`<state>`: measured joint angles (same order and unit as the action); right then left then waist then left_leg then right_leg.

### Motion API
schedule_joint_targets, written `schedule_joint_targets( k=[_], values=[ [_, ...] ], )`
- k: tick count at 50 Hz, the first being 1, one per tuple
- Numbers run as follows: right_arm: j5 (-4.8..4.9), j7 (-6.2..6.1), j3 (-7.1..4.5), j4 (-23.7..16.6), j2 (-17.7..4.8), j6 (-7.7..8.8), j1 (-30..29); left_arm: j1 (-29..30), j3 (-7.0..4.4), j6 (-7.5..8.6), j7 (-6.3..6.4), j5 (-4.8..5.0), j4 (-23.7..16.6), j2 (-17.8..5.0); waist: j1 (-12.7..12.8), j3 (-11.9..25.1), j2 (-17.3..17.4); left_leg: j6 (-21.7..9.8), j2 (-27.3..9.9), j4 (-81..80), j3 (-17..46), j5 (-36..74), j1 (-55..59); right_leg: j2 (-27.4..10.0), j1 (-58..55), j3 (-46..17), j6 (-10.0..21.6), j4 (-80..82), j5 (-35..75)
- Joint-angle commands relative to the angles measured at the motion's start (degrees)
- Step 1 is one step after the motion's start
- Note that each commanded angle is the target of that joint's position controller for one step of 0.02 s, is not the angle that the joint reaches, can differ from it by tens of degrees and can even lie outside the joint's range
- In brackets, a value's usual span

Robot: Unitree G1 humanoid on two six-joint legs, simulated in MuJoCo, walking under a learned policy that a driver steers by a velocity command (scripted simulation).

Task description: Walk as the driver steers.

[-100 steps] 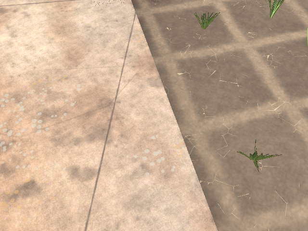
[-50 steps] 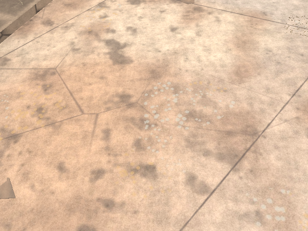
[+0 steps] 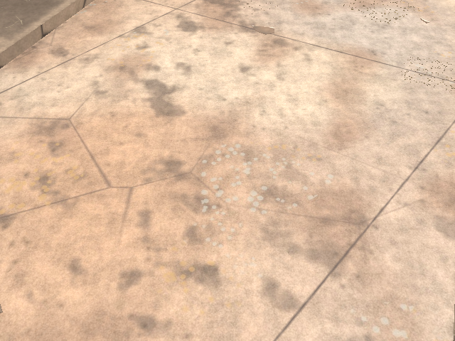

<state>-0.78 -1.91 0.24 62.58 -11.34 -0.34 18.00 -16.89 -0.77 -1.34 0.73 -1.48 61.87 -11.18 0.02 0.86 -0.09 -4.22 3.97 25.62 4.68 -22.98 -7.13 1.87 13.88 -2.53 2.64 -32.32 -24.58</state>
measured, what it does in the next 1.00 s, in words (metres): walks ahead: left foot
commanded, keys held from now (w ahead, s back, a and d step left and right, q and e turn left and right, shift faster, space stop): w+shift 1.00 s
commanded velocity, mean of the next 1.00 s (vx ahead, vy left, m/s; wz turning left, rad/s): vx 0.84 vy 0.00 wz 0.00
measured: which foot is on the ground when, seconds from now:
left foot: down 0.00-0.18, up 0.20-0.62, down 0.64-1.00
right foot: down 0.00-0.66, up 0.68-1.00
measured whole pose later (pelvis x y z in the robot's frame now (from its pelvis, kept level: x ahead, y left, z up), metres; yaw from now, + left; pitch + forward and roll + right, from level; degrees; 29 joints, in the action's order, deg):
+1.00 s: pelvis +0.67 -0.03 -0.01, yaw +0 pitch +1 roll +2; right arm 0.2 0.9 -2.0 60.0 -12.0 7.5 30.9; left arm 0.6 -0.3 4.2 -3.4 -1.6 44.1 -12.5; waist -4.3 -1.6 -1.0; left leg -4.3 6.7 5.6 -4.1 -17.3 10.7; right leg -7.3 43.9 3.6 4.9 -40.3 6.6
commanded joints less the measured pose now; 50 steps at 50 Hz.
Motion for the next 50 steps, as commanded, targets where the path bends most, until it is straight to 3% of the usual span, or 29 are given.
schedule_joint_targets(
  k=[1,3,5,7,8,9,10,11,12,13,14,16,19,23,26,29,30,31,32,33,34,35,36,37,39,42,46,48,50],
  values=[
    [-0.28,0.24,-3.21,-0.59,-10.03,0.97,6.8,12.29,-1.0,2.11,-1.0,-0.6,-8.44,-4.82,-4.81,-13.14,9.6,-11.69,-21.46,-21.15,28.72,-26.43,-1.53,-2.7,22.58,3.56,0.13,-14.41,0.47],
    [-0.48,0.58,-3.91,-2.4,-10.43,2.7,3.05,10.67,-1.93,3.67,-2.0,-0.51,-9.26,-6.4,-1.74,-8.63,5.49,-10.59,-20.49,-19.96,24.16,-15.32,1.53,-4.98,22.68,2.02,-0.12,-15.93,3.0],
    [0.41,0.62,-4.4,-4.22,-10.67,3.92,-1.94,6.81,-2.32,4.52,-2.79,0.36,-9.21,-5.84,1.64,-5.69,7.39,-7.56,-15.55,-19.32,14.94,-9.8,-4.22,-4.07,10.52,3.79,0.49,-7.92,3.99],
    [0.7,0.74,-4.93,-5.21,-11.19,4.06,-5.47,-1.31,-2.59,4.29,-2.56,0.99,-7.35,-4.31,6.09,-6.55,7.94,-6.91,-12.56,-15.12,9.2,-12.57,-16.5,-1.34,-6.94,9.0,1.01,1.99,5.71],
    [0.24,0.82,-4.98,-5.62,-10.45,4.04,-6.2,-7.67,-3.13,4.17,-1.96,1.2,-4.92,-4.64,8.64,-6.89,3.66,-6.89,-10.84,-9.23,7.69,-13.19,-23.29,0.97,-16.42,11.5,0.6,4.95,6.82],
    [-0.56,1.05,-4.51,-6.61,-8.4,4.54,-7.23,-15.72,-3.92,4.75,-1.16,0.71,-2.38,-6.37,11.86,-4.48,-4.42,-6.02,-7.12,5.43,3.82,-8.37,-31.15,-1.43,-27.57,6.43,0.8,6.54,2.69],
    [-1.4,1.46,-2.97,-9.55,-2.45,5.45,-10.27,-23.87,-4.52,5.57,-0.49,-1.03,-1.49,-10.37,13.85,0.03,-18.16,-3.97,-1.62,30.93,-2.94,-6.67,-36.85,-17.24,-30.27,-17.38,2.55,15.58,-17.63],
    [-0.54,2.57,-2.79,-11.94,-1.63,6.15,-8.48,-18.46,-3.91,5.37,-0.42,-1.25,-2.39,-10.57,7.86,-2.47,-17.9,-4.51,0.55,40.51,0.84,-2.42,-47.54,-24.08,-25.29,-42.49,6.89,27.67,-33.32],
    [-1.1,3.4,-3.05,-12.99,-4.2,6.23,-10.3,-10.49,-3.9,5.52,-0.58,-0.95,-4.99,-10.41,4.15,-7.28,-9.72,-4.5,-5.7,45.42,1.42,4.68,-50.24,-26.0,-19.43,-41.32,8.72,27.88,-33.17],
    [-1.54,4.26,-3.42,-12.95,-6.32,6.31,-11.28,-6.16,-3.67,6.31,-1.16,-0.42,-6.76,-9.29,2.65,-7.01,-2.66,-3.4,-8.64,44.79,0.77,10.83,-47.76,-22.9,-16.13,-32.96,8.33,25.94,-24.01],
    [-2.02,4.72,-3.58,-12.15,-6.42,6.12,-9.69,-5.48,-3.45,6.89,-1.5,-0.14,-7.06,-8.77,1.36,-5.17,-0.78,-2.05,-9.87,42.63,0.27,12.67,-43.57,-19.68,-13.84,-25.99,7.52,26.38,-17.64],
    [-2.56,5.57,-3.49,-12.26,-5.85,4.87,-9.5,-7.03,-2.78,7.88,-1.17,0.06,-6.15,-6.75,0.54,-5.54,-2.79,0.08,-10.74,41.78,-2.26,15.47,-40.89,-15.35,-11.03,-17.81,6.45,28.79,-9.61],
    [-1.66,5.68,-3.03,-14.96,-4.91,3.45,-15.74,-12.35,-2.48,8.42,-1.36,0.34,-4.46,-5.79,1.8,-8.66,-1.98,0.97,-10.45,38.78,-5.67,19.16,-45.16,-12.41,-11.93,-10.64,6.61,30.29,1.93],
    [-1.16,5.79,-2.09,-19.58,-3.76,3.33,-26.76,-15.6,-1.91,8.95,-1.24,0.67,-4.17,-4.52,3.89,-11.15,-2.2,1.63,-8.67,24.13,-10.09,23.66,-41.85,-10.49,-11.25,-4.08,6.84,32.92,17.47],
    [-0.59,5.81,-1.25,-22.08,-2.98,3.47,-31.3,-17.03,-1.81,9.36,-0.61,0.8,-3.32,-5.44,4.13,-11.66,-3.61,-0.49,-7.05,13.76,-12.95,25.53,-35.1,-12.14,-14.96,-0.68,6.84,35.8,33.87],
    [-0.5,4.51,-1.58,-22.26,-4.69,3.6,-27.86,-16.36,-2.14,9.15,-0.45,0.51,-2.84,-8.16,0.93,-6.24,-6.45,-4.03,-1.54,9.52,-15.72,19.76,-24.31,-13.5,-22.42,3.73,5.85,25.6,71.33],
    [-0.57,3.9,-2.22,-21.23,-6.49,3.76,-22.46,-16.32,-2.5,8.7,-0.06,-0.07,-2.5,-9.61,-2.1,-2.18,-8.36,-5.2,0.45,9.75,-15.5,16.33,-18.37,-14.4,-24.44,4.17,5.47,17.33,82.36],
    [-0.46,3.11,-3.28,-18.46,-8.94,3.98,-12.03,-15.38,-3.1,7.94,0.44,-0.66,-2.37,-11.52,-6.82,3.38,-10.01,-6.23,1.95,9.66,-14.26,12.28,-8.24,-15.07,-23.61,4.4,5.13,5.21,86.22],
    [-0.52,2.21,-4.6,-14.48,-11.19,4.15,0.77,-12.91,-3.61,7.24,0.76,-0.69,-2.88,-12.78,-12.89,8.97,-9.13,-7.19,0.73,5.92,-12.69,13.0,5.7,-14.08,-18.26,5.41,4.55,-10.44,80.36],
    [-1.76,1.31,-6.17,-12.35,-15.81,4.24,11.15,-12.41,-2.93,7.28,0.42,-0.85,-4.36,-9.1,-15.04,15.48,-4.47,-8.42,-10.31,7.08,-0.43,-3.53,21.43,-10.41,-4.33,5.15,4.92,-30.07,57.22],
    [-2.48,1.88,-7.16,-11.94,-18.07,4.18,9.75,-16.91,-1.47,8.36,-1.23,2.42,-6.55,-0.61,-6.92,21.33,15.32,-14.2,-25.22,-4.87,36.06,-23.97,33.75,2.01,18.76,0.82,2.5,-52.37,3.52],
    [-1.7,2.93,-6.96,-12.2,-15.23,4.05,4.99,-12.09,-2.63,8.91,-0.98,2.43,-7.71,-6.79,-6.91,16.52,7.77,-14.0,-23.8,-12.06,42.0,-24.46,30.03,-0.28,27.06,-4.59,4.9,-55.88,5.13],
    [-1.62,2.96,-6.18,-11.89,-11.52,4.7,0.74,-5.09,-2.9,8.98,-0.75,2.27,-9.74,-7.48,-5.75,7.04,2.95,-13.21,-22.64,-12.0,31.45,-15.49,21.13,-3.32,29.56,-2.91,5.28,-54.82,9.96],
    [-1.73,3.05,-5.38,-10.97,-7.81,5.32,-0.39,-3.44,-2.52,8.96,-0.92,1.75,-10.32,-6.36,-3.53,1.76,-2.76,-12.18,-20.95,-13.5,24.45,-7.15,11.6,-5.54,27.37,-2.52,5.44,-51.15,11.54],
    [-1.64,2.53,-4.01,-9.05,-4.43,6.31,-1.32,-3.5,-1.83,7.26,-2.11,-0.5,-11.13,-3.03,1.56,-1.92,-2.17,-9.44,-16.51,-15.87,15.41,-3.01,-1.05,-8.06,21.81,-3.25,4.34,-45.76,11.57],
    [0.09,2.3,-3.65,-7.13,-5.08,7.74,1.78,2.22,-1.15,5.35,-3.42,-1.35,-14.05,-2.02,2.88,-7.65,0.9,-8.91,-14.06,-20.87,8.73,0.35,-6.67,-10.84,26.92,-0.92,1.97,-39.77,12.91],
    [0.71,3.08,-3.19,-7.51,-5.63,8.59,5.12,15.61,-0.16,5.72,-4.04,-0.82,-19.38,-3.29,0.44,-11.29,-0.14,-7.08,-7.94,-24.66,-2.51,19.9,-10.05,-9.8,23.91,5.76,0.86,-17.38,28.09],
    [1.54,2.76,-3.17,-6.43,-6.98,9.19,9.49,20.91,0.65,6.08,-4.52,0.03,-21.11,-2.56,-1.72,-11.89,0.27,-5.81,-9.59,-27.89,-3.73,34.2,-8.81,-7.38,16.54,9.56,1.87,-7.66,34.86],
    [1.27,2.3,-3.4,-5.89,-9.58,9.13,10.65,22.4,0.52,6.04,-4.14,0.49,-21.86,-3.92,-1.64,-10.56,1.84,-5.02,-11.28,-27.78,-5.16,45.72,1.41,-5.51,15.47,9.74,3.35,-1.84,37.12]
  ],
)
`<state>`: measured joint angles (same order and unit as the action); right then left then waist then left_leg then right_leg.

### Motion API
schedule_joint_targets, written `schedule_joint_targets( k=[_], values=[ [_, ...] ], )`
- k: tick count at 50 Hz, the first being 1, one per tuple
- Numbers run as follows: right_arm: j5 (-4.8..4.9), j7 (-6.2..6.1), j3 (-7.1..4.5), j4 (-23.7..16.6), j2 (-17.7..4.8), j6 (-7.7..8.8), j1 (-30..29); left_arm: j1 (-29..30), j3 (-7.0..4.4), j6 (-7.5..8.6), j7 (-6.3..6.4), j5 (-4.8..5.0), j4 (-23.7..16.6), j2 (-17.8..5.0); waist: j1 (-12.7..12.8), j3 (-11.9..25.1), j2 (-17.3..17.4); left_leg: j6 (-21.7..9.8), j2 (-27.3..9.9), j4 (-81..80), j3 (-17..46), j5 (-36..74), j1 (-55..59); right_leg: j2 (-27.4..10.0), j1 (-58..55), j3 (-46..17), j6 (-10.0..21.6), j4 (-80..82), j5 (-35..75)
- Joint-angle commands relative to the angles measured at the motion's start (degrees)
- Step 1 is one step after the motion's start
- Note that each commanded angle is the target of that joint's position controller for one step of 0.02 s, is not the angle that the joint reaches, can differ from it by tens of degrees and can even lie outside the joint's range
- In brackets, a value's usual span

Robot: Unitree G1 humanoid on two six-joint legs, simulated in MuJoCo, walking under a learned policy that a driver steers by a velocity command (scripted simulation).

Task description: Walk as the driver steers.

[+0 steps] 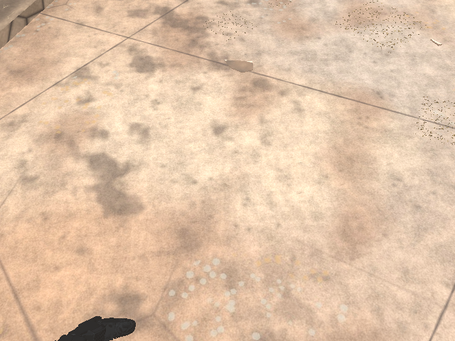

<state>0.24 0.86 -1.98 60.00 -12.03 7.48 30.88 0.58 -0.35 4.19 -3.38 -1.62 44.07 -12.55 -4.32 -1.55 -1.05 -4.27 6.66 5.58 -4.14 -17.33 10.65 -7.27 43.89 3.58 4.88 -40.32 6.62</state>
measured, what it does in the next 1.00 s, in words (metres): walks ahead, turning right: right foot, then left foot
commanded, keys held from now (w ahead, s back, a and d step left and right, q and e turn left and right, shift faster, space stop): w+shift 0.10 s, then w+e+shift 0.88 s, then w+q+shift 0.02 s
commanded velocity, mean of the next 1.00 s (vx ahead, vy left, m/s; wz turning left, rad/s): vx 1.00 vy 0.00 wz -0.66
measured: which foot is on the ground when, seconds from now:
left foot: down 0.00-0.10, up 0.12-0.52, down 0.54-0.98, up 1.00-1.00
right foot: up 0.00-0.10, down 0.12-0.54, up 0.56-0.98, down 1.00-1.00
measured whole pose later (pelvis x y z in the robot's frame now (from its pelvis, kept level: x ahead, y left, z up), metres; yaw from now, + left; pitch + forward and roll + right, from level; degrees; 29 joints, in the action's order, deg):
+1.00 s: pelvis +0.93 -0.17 -0.04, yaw -40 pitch +0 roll +3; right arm -2.1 -0.8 -2.2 52.7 -14.4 3.3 29.3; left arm -0.1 -1.6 1.5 -3.6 -1.2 36.7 -16.9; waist -2.0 -2.0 -2.3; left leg 2.6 -4.5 45.6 -16.4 -20.6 8.2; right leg 4.0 31.4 8.5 13.4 -41.0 -9.5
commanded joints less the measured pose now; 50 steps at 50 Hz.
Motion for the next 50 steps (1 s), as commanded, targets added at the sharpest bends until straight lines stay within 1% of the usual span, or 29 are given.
schedule_joint_targets(
  k=[1,3,4,5,6,7,8,9,10,12,15,18,21,24,26,27,28,29,30,31,32,36,41,43,45,47,48,49,50],
  values=[
    [0.16,-0.65,-1.08,-3.07,-9.41,1.1,-1.14,4.87,-0.3,0.56,0.31,0.35,-3.96,-4.0,2.71,-6.4,2.63,-3.95,-14.13,-4.27,2.36,52.97,-9.89,5.94,-14.47,5.39,1.85,7.71,3.72],
    [-1.3,-1.56,-1.44,-2.66,-12.13,-0.12,-0.14,0.0,-1.19,0.55,1.35,0.17,-3.25,-6.3,5.95,-0.24,6.88,-2.92,-16.2,8.41,1.77,74.77,-1.68,10.49,-20.25,6.08,3.15,7.86,-5.64],
    [-2.19,-2.22,-1.82,-2.56,-13.55,-0.98,-1.0,-8.67,-2.16,0.53,2.08,0.26,-1.07,-8.43,10.54,4.93,8.53,-2.84,-17.46,19.32,1.98,77.9,-1.35,11.63,-28.91,4.28,4.25,7.91,-9.86],
    [-2.54,-2.63,-2.2,-2.88,-14.38,-1.91,-3.31,-20.56,-3.26,0.34,2.96,0.18,2.75,-10.27,16.26,10.07,8.67,-2.85,-17.04,34.16,0.95,74.04,-4.27,11.44,-39.94,3.68,5.23,10.45,-12.06],
    [-2.9,-2.61,-2.15,-4.0,-12.91,-2.08,-5.56,-31.6,-4.78,-0.08,3.94,-0.62,5.56,-13.82,20.51,15.35,7.7,-3.25,-14.4,52.75,0.06,58.8,-14.89,5.08,-53.39,-2.13,7.11,7.17,-22.06],
    [-0.65,-0.77,-0.03,-6.85,-1.73,-1.33,0.73,-31.83,-6.35,-0.16,4.07,-2.43,6.26,-19.34,11.73,20.44,-11.45,-0.65,-3.85,78.16,1.82,-0.45,-41.11,-12.44,-70.97,-33.32,15.76,10.1,-31.41],
    [0.27,-0.67,-0.88,-8.29,-7.21,0.1,-2.7,-30.08,-6.43,-0.53,2.81,-0.33,6.53,-16.09,13.01,23.43,-9.3,-1.51,-2.46,84.11,8.43,-6.59,-51.42,-12.73,-73.03,-52.86,18.39,22.02,-35.89],
    [0.0,-0.94,-0.75,-11.24,-7.64,0.68,-10.69,-24.29,-5.97,-0.02,2.43,-0.23,6.63,-13.28,10.84,11.68,-5.1,-2.2,-7.34,81.12,9.24,0.14,-56.94,-10.1,-64.97,-43.54,16.18,24.13,-31.33],
    [-0.94,-0.88,-0.39,-12.44,-7.28,1.0,-14.26,-22.52,-5.3,0.32,2.1,0.1,7.3,-9.51,9.4,6.97,1.37,-2.11,-9.39,76.38,8.92,2.42,-54.96,-8.05,-56.01,-37.19,14.64,25.1,-25.31],
    [-3.08,-0.09,0.11,-14.48,-5.19,-0.24,-16.28,-21.56,-4.06,0.58,2.92,0.05,8.92,-5.54,4.19,1.29,3.19,0.04,-11.65,69.58,8.95,1.99,-48.66,-2.48,-40.81,-28.82,12.37,27.51,-20.22],
    [-4.49,1.02,0.84,-17.88,-4.01,-2.38,-20.35,-22.54,-4.25,1.81,3.52,1.48,9.32,-7.58,1.85,-3.12,1.17,4.01,-13.81,59.68,7.16,-0.79,-49.12,-0.25,-31.1,-25.33,13.4,32.08,-21.09],
    [-3.19,1.78,1.79,-22.95,-4.79,-2.34,-31.78,-21.8,-4.99,2.58,3.14,1.37,7.47,-9.62,3.52,-7.33,0.23,6.51,-12.78,39.43,4.14,13.37,-41.06,3.9,-20.13,-20.22,11.57,36.43,-15.31],
    [-1.68,1.77,1.84,-23.89,-5.71,-2.29,-34.84,-24.63,-6.19,2.91,2.18,2.26,6.99,-12.71,6.24,-4.72,-1.5,6.06,-9.52,29.73,2.73,25.91,-30.43,3.59,-22.64,-19.73,8.66,36.65,-2.95],
    [-1.78,0.5,0.63,-24.38,-9.31,-2.2,-33.71,-26.91,-6.52,2.13,2.69,2.08,6.8,-13.61,6.24,-0.79,-2.06,4.73,-7.61,23.61,3.93,20.51,-28.24,2.5,-36.2,-20.81,5.71,26.71,11.2],
    [-1.88,-1.07,-1.36,-20.77,-13.19,-1.64,-18.76,-25.41,-7.31,1.68,2.88,1.38,6.12,-16.93,-1.56,9.12,-1.32,3.55,-6.46,23.92,3.17,11.36,-11.68,4.84,-35.94,-19.25,3.5,4.99,20.12],
    [-2.84,-2.39,-2.71,-19.0,-16.65,-1.54,-7.38,-23.3,-6.71,1.93,2.68,1.11,4.79,-14.38,-7.01,15.61,-0.46,2.76,-13.64,26.71,8.85,1.84,2.24,7.57,-26.52,-17.97,2.72,-11.52,10.6],
    [-5.28,-3.06,-3.66,-17.96,-20.85,-1.55,-0.1,-24.39,-4.3,2.24,2.98,1.72,2.11,-3.79,-6.04,22.12,13.75,1.88,-30.17,22.53,29.23,-17.04,14.5,12.41,-11.86,-13.96,2.77,-31.64,-33.21],
    [-4.75,-2.17,-4.49,-18.37,-22.82,-1.97,-5.63,-30.05,-3.66,1.91,3.18,4.28,-1.09,-4.76,0.54,27.31,27.13,-3.57,-36.98,8.74,57.79,-25.32,14.72,12.56,-2.35,-11.15,2.93,-41.91,-33.96],
    [-4.29,-1.75,-3.4,-20.1,-15.0,-2.31,-12.82,-24.04,-4.01,0.63,3.72,2.58,0.75,-8.35,0.4,15.99,13.97,-3.3,-32.55,7.96,47.81,-30.65,5.74,7.35,1.35,-9.45,3.09,-43.35,-27.25],
    [-3.76,-1.46,-2.32,-19.93,-10.47,-2.28,-15.57,-19.93,-4.13,0.08,3.04,1.52,0.54,-8.74,0.36,8.74,7.01,-2.62,-29.42,9.02,35.65,-19.57,-2.26,5.38,0.96,-8.19,2.57,-40.02,-22.89],
    [-4.09,-1.35,-1.96,-18.77,-9.06,-2.23,-15.5,-17.67,-4.21,-0.46,2.27,1.03,0.38,-8.22,1.01,5.63,3.72,-1.74,-27.01,8.76,27.53,-8.09,-7.44,3.85,-0.95,-8.09,1.96,-37.87,-21.82],
    [-1.55,-0.52,-0.94,-12.79,-5.34,-0.53,-9.96,-10.59,-2.95,-3.53,0.04,-0.17,-4.76,-3.81,3.81,0.58,6.9,0.83,-23.64,7.16,9.11,14.9,-12.63,0.51,1.63,-6.53,1.37,-34.89,-20.47],
    [-1.66,-0.89,-1.2,-11.95,-7.18,0.39,-12.06,-1.17,-1.82,-4.0,-1.86,0.37,-9.44,-5.39,5.2,-3.26,3.93,2.86,-17.19,1.23,-8.0,27.37,-16.33,3.16,-2.5,0.45,2.25,-19.01,-6.96],
    [-1.6,-1.09,-1.6,-11.5,-10.39,0.53,-10.23,2.42,-1.0,-3.91,-2.41,0.0,-11.67,-5.12,5.97,-6.96,3.37,3.78,-19.52,1.87,-11.51,43.7,-16.14,3.97,-6.81,4.78,4.09,-8.77,-6.61],
    [-1.57,-1.78,-2.19,-11.47,-13.27,-0.36,-7.49,1.27,-1.43,-3.68,-2.01,-0.06,-10.48,-6.92,6.79,-4.04,4.28,4.33,-19.25,7.8,-13.14,64.54,-10.45,8.84,-13.15,8.71,5.82,-4.86,-7.75],
    [-1.97,-2.78,-3.24,-12.46,-17.44,-2.25,-8.63,-10.55,-2.76,-3.38,-1.21,0.07,-7.55,-10.2,13.79,2.98,7.13,3.81,-21.95,24.72,-12.41,79.8,-8.58,12.26,-26.26,7.9,7.85,-3.81,-12.71],
    [-2.08,-2.76,-3.62,-13.78,-18.48,-3.2,-11.17,-21.91,-4.17,-3.21,-0.38,0.2,-4.27,-12.48,18.75,8.02,7.5,2.76,-22.97,39.03,-10.8,78.7,-12.55,13.22,-38.4,5.48,9.58,-2.22,-15.19],
    [-2.53,-2.24,-3.69,-14.45,-17.61,-3.87,-11.99,-30.19,-6.02,-3.14,1.02,0.47,-0.68,-14.94,20.97,11.5,3.44,2.99,-19.86,58.34,-10.25,56.09,-22.9,13.26,-52.72,0.84,11.12,1.81,-18.51],
    [-3.02,-1.36,-1.97,-16.46,-9.74,-3.6,-11.76,-24.56,-7.25,-3.78,2.28,1.25,-0.62,-18.68,14.1,6.66,-11.61,4.06,-8.35,81.46,-9.52,-6.47,-41.33,3.4,-57.53,-15.21,12.42,4.59,-15.33]
  ],
)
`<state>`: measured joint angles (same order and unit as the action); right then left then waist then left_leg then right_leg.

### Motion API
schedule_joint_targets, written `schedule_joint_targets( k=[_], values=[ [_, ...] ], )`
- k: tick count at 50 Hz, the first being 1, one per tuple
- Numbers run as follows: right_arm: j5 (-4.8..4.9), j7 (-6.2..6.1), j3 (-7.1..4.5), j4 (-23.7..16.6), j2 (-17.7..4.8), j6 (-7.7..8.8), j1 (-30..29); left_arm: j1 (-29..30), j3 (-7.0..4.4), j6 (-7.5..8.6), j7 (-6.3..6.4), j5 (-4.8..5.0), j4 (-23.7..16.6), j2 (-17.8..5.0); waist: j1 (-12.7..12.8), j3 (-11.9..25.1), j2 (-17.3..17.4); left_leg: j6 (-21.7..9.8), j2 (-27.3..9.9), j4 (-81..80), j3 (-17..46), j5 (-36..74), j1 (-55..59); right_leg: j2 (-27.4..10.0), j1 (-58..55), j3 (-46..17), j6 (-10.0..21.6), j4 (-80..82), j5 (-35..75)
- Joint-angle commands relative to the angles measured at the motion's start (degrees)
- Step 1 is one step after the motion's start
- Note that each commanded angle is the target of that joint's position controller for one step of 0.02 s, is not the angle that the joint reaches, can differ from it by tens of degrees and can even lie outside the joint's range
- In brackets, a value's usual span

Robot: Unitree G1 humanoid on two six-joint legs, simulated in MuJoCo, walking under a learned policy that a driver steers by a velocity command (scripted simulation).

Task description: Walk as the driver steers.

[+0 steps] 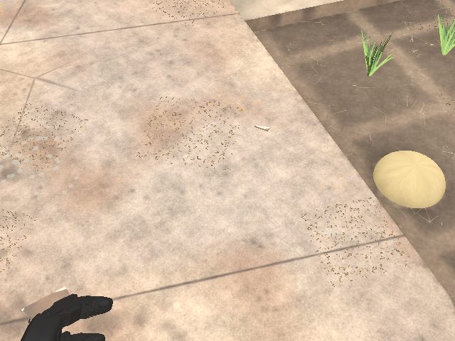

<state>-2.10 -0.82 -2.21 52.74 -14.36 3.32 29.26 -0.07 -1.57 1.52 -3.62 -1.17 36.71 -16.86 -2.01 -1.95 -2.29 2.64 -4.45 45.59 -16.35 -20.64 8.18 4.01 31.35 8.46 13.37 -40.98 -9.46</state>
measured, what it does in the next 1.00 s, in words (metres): walks ahead, turning left: left foot, then right foot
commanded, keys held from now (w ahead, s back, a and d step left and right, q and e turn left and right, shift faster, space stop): w+q+shift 1.00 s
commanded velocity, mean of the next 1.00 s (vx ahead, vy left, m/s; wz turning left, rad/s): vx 1.00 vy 0.00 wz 0.57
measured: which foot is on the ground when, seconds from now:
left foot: up 0.00-0.42, down 0.44-0.86, up 0.88-1.00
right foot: down 0.00-0.44, up 0.46-0.82, down 0.84-1.00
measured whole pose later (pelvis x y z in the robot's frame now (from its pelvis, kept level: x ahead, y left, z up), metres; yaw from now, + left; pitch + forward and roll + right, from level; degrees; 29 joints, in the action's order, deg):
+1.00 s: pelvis +0.91 +0.10 +0.04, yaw +37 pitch +3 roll -2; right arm -1.5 2.1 -4.7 42.1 -22.1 1.2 14.6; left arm -14.3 -1.7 4.6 1.0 -2.9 40.4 -17.5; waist -0.6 -0.2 3.1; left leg -5.9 1.3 75.6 1.1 -17.7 -28.4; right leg -2.1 16.3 4.5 -2.0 -28.8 -14.9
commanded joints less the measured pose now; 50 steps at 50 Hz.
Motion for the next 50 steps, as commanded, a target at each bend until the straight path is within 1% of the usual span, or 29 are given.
schedule_joint_targets(
  k=[1,2,3,5,8,12,15,17,20,21,22,23,24,25,26,27,29,32,35,38,40,41,42,43,44,45,46,47,50],
  values=[
    [1.1,0.33,-0.97,-15.45,-7.0,1.68,-5.24,-20.73,-6.17,-1.57,2.5,-1.15,3.12,-18.55,6.36,19.29,-10.3,-2.26,4.84,50.97,15.34,-7.2,-53.21,-20.13,-57.35,-49.46,13.32,16.82,-3.49],
    [1.08,0.32,-0.84,-14.84,-9.21,2.78,-10.26,-22.43,-5.89,-1.62,3.37,-1.05,3.25,-14.42,8.9,15.65,0.15,-2.53,2.09,48.65,18.53,-0.91,-57.07,-21.6,-52.49,-51.68,11.63,25.24,-11.1],
    [1.59,0.22,-0.6,-13.82,-9.08,2.92,-10.33,-20.63,-5.08,-0.83,4.02,-1.07,4.67,-11.38,5.93,5.6,4.37,-3.08,-0.55,44.14,17.88,1.88,-56.73,-21.01,-41.89,-45.71,9.12,26.91,-10.0],
    [0.23,0.72,0.16,-11.44,-6.88,1.23,-9.21,-16.59,-3.47,1.82,4.37,-1.26,5.19,-7.43,0.92,1.29,9.45,-3.36,-4.02,36.62,19.53,2.87,-47.34,-16.99,-25.62,-34.07,5.08,27.7,-1.33],
    [0.96,2.58,0.25,-10.09,-4.61,-1.77,-9.67,-18.65,-2.51,4.85,3.64,-0.33,8.16,-5.29,-0.75,-3.11,6.46,-3.33,-4.93,27.05,21.26,5.66,-44.09,-13.18,-16.29,-21.18,-0.45,32.31,5.18],
    [2.44,3.43,0.52,-12.13,-3.5,-1.44,-20.08,-20.76,-2.04,6.27,2.42,0.32,9.41,-4.34,2.79,-4.72,3.38,-6.43,-0.25,9.5,15.47,22.16,-45.68,-5.66,-20.77,-4.8,-8.9,34.8,27.92],
    [2.13,4.3,1.46,-14.05,-1.92,-0.28,-26.32,-24.69,-1.13,7.32,3.08,0.89,10.93,-3.8,4.73,-5.06,1.95,-8.93,1.84,-3.53,8.73,32.59,-41.58,-7.83,-25.37,-0.66,-11.41,36.35,44.51],
    [1.75,4.66,1.2,-13.25,-3.59,-0.12,-25.22,-24.99,-1.21,7.3,4.55,0.54,11.26,-5.96,3.38,-1.81,-0.43,-10.45,5.67,-8.07,6.11,33.28,-38.52,-9.74,-33.85,1.09,-13.23,32.99,61.79],
    [1.42,4.22,-0.91,-8.78,-9.4,-1.3,-10.14,-20.52,-2.46,4.87,7.24,-1.0,9.92,-10.52,-6.01,6.55,-5.24,-12.2,11.89,-8.1,4.79,22.23,-24.37,-13.1,-39.24,2.71,-15.2,11.49,83.2],
    [1.39,3.68,-2.34,-5.1,-12.07,-1.69,2.6,-16.01,-2.95,3.84,7.53,-1.64,8.44,-11.83,-12.52,10.45,-5.09,-14.7,11.31,-8.28,8.08,18.27,-13.02,-13.83,-33.75,1.89,-15.04,-4.85,82.06],
    [1.84,2.79,-4.11,-2.52,-14.44,-1.91,13.57,-10.16,-3.6,3.01,7.12,-1.13,7.35,-12.79,-20.0,11.51,0.36,-19.51,7.41,-14.62,14.14,17.08,-2.74,-7.65,-23.42,3.77,-14.59,-33.8,56.24],
    [2.59,2.17,-4.48,-0.96,-15.37,-2.74,9.68,-6.86,-0.7,4.62,5.63,-2.49,3.92,-1.55,-12.15,6.41,16.93,-21.39,2.03,-6.51,25.02,25.45,7.21,3.02,4.5,-1.04,-14.48,-55.9,-17.09],
    [0.98,1.97,-4.72,-4.33,-18.44,-2.56,2.09,-15.73,0.89,5.7,4.77,-0.12,-1.19,0.54,-3.0,16.8,17.39,-32.85,-8.42,-17.51,53.74,8.98,16.48,1.78,19.69,-13.5,-15.26,-62.97,-21.24],
    [0.86,1.5,-4.49,-7.13,-14.14,-2.74,-1.31,-12.73,1.4,7.01,4.18,-1.25,-1.57,-2.93,-4.66,13.28,5.66,-31.29,-11.07,-30.15,62.79,-8.53,10.25,-1.54,21.88,-17.08,-13.64,-56.05,-15.26],
    [0.72,1.14,-3.62,-6.72,-10.51,-2.67,-3.57,-11.36,1.15,7.4,3.61,-1.47,-1.3,-4.83,-1.11,4.49,-2.96,-27.65,-9.78,-34.22,59.08,-12.24,-2.19,-4.73,19.36,-16.44,-12.79,-47.67,-10.33],
    [0.96,1.13,-3.26,-6.47,-9.87,-2.15,-5.33,-10.7,1.28,6.73,3.6,-2.51,-1.62,-4.57,1.84,0.23,-5.16,-25.34,-7.08,-35.15,54.7,-8.3,-11.7,-6.5,15.69,-15.4,-13.37,-42.11,-10.33],
    [1.27,0.88,-2.79,-6.89,-10.04,-0.39,-6.98,-10.96,2.03,3.59,3.34,-3.8,-1.93,-3.89,4.95,-4.26,-4.73,-23.53,-1.7,-36.95,46.77,-3.3,-25.96,-9.36,8.98,-13.88,-15.47,-33.26,-10.89],
    [1.81,1.32,-3.46,-7.83,-11.91,1.26,-7.24,-2.71,2.95,2.39,2.55,-2.5,-5.97,-3.12,3.07,-5.93,0.11,-21.9,3.9,-39.3,38.37,8.94,-36.26,-10.56,0.56,-9.55,-17.31,-14.7,-0.79],
    [2.73,1.85,-4.36,-7.83,-12.6,1.22,-4.72,3.7,3.66,2.61,2.15,-0.7,-7.94,-1.25,-1.75,-3.46,3.68,-17.72,6.2,-36.91,36.03,20.48,-31.28,-7.9,-5.29,-7.89,-16.84,0.81,13.23],
    [2.46,1.71,-5.15,-8.05,-13.65,0.78,-3.0,5.69,3.17,3.19,2.6,-0.34,-8.85,-2.74,-3.88,-0.68,6.02,-15.48,4.26,-31.59,38.23,30.11,-20.24,-5.6,-6.65,-8.74,-15.81,9.05,13.67],
    [2.04,1.2,-5.58,-8.75,-15.03,0.75,-4.27,0.47,1.81,3.72,3.4,-0.43,-7.39,-5.84,-1.18,3.73,6.19,-13.11,3.61,-22.9,39.42,40.72,-15.26,-3.26,-14.4,-9.6,-14.84,12.73,7.66],
    [1.72,1.39,-5.87,-9.1,-16.77,0.91,-5.81,-7.5,0.54,4.1,4.05,-0.23,-5.4,-8.41,3.43,9.22,5.25,-11.82,4.54,-12.84,38.25,45.51,-14.85,-2.57,-23.36,-9.33,-13.93,12.97,2.82],
    [1.64,1.64,-5.74,-10.1,-16.35,1.53,-9.34,-19.84,-0.91,4.49,5.03,-0.61,-2.73,-11.01,10.49,15.41,4.58,-10.59,6.6,1.43,36.69,40.76,-22.27,-6.65,-38.1,-11.93,-12.61,10.45,-1.36],
    [1.38,1.41,-3.53,-12.31,-8.4,2.38,-11.02,-33.46,-2.6,4.57,6.24,-2.18,-0.72,-15.14,14.46,23.93,-4.68,-11.11,9.34,20.9,31.72,11.09,-32.11,-21.38,-52.02,-26.29,-11.6,11.14,-22.61],
    [4.6,1.77,-1.52,-16.69,-3.41,2.18,-3.47,-26.66,-3.88,3.95,5.66,-3.26,-1.13,-20.33,5.58,30.48,-25.98,-9.32,12.95,34.82,25.34,-9.26,-48.63,-34.39,-58.79,-62.2,-4.94,25.45,-36.09],
    [2.52,1.01,-1.65,-14.07,-8.37,0.65,-8.03,-20.06,-3.43,3.31,5.27,-2.85,-2.74,-13.25,6.23,20.25,-12.04,-9.86,6.81,38.61,23.47,-2.46,-55.47,-30.67,-51.01,-58.16,-4.46,26.75,-44.34],
    [1.26,1.51,-2.12,-14.37,-9.95,0.08,-13.14,-17.42,-2.14,3.1,5.04,-2.14,-2.56,-8.16,6.91,12.5,-4.65,-9.4,4.68,35.66,21.68,2.18,-56.12,-27.36,-43.76,-45.46,-5.6,25.27,-34.33],
    [0.8,2.25,-2.16,-14.56,-9.7,-0.42,-15.45,-17.51,-1.67,3.03,4.74,-2.34,-1.03,-6.05,6.38,7.95,0.41,-8.74,2.85,33.39,21.13,3.94,-54.56,-24.86,-37.58,-36.31,-6.44,25.29,-21.16],
    [-0.07,4.41,-1.03,-17.61,-5.69,-2.66,-19.36,-22.09,-1.12,4.32,4.16,-0.9,4.6,-3.49,3.87,2.35,-3.53,-8.03,-0.7,31.41,20.74,4.3,-54.83,-20.98,-30.54,-20.87,-8.97,27.1,-3.12]
  ],
)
